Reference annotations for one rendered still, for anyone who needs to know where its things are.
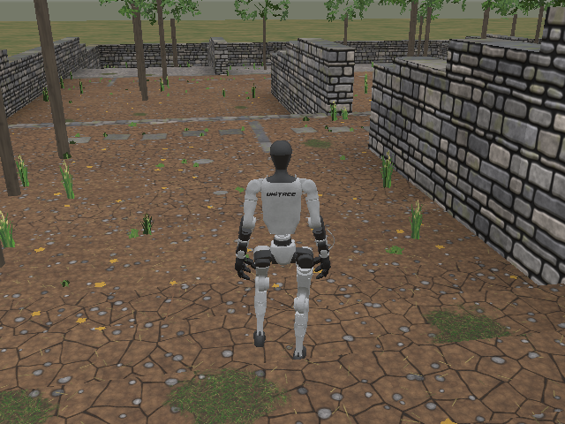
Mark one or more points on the left robot thigh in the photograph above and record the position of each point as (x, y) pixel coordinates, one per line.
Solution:
(262, 259)

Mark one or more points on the left robot hand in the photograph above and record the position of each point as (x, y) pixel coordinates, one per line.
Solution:
(240, 267)

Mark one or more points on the right robot thigh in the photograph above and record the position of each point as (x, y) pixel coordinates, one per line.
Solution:
(304, 260)

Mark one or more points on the right robot hand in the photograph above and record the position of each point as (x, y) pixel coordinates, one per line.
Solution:
(324, 264)

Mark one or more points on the robot right forearm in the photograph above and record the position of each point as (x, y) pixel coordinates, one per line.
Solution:
(321, 239)

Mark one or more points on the robot left upper arm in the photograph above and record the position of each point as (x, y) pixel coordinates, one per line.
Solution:
(253, 187)

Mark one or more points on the robot left forearm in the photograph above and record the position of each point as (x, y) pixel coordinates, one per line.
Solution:
(243, 240)

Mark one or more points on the robot right upper arm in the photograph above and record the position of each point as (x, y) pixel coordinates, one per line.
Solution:
(312, 201)

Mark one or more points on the robot thigh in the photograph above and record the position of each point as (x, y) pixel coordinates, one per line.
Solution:
(304, 260)
(262, 259)

